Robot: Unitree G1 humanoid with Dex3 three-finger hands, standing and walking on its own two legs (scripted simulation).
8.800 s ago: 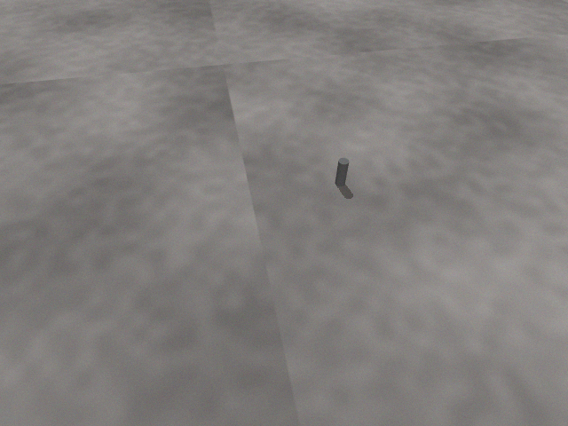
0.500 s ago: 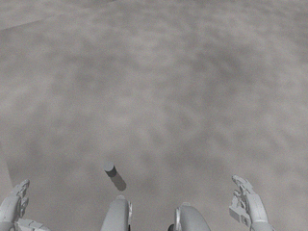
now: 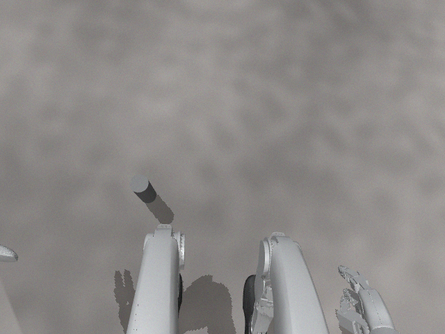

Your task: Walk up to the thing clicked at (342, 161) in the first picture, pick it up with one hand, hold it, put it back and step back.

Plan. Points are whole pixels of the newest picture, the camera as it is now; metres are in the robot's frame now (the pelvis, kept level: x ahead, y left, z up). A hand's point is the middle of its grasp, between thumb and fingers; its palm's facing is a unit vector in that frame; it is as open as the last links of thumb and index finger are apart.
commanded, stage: go down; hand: left
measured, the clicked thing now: (144, 189) +0.44 +0.25 -0.42
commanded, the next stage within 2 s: approach in 1.66 s
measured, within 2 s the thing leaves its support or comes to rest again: neither
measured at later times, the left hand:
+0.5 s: hand out of the picture +0.33 +0.42 -0.09, palm faces +0.23 -0.96 -0.15, open 17.5 cm
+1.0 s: hand (2, 188) +0.34 +0.43 -0.11, palm faces +0.23 -0.97 -0.12, open 17.6 cm
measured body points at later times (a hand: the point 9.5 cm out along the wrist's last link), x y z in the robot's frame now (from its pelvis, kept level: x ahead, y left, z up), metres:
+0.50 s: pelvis -0.01 +0.01 -0.08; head +0.19 +0.06 +0.32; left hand +0.31 +0.47 -0.08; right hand +0.15 -0.27 -0.18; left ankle +0.07 +0.13 -0.46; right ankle +0.07 -0.12 -0.46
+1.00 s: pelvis -0.02 +0.01 -0.11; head +0.19 +0.06 +0.28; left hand +0.33 +0.48 -0.10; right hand +0.13 -0.27 -0.22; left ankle +0.07 +0.13 -0.46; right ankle +0.07 -0.12 -0.46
